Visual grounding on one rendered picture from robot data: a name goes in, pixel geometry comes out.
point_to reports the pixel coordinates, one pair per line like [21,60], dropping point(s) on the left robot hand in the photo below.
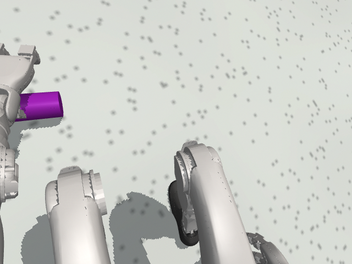
[17,72]

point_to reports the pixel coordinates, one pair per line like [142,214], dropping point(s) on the left robot arm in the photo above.
[9,170]

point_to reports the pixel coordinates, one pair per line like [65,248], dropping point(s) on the right robot hand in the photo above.
[269,252]

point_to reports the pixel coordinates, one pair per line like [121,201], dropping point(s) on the bottle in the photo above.
[41,105]

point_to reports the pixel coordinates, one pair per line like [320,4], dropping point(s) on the right robot foot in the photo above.
[187,239]

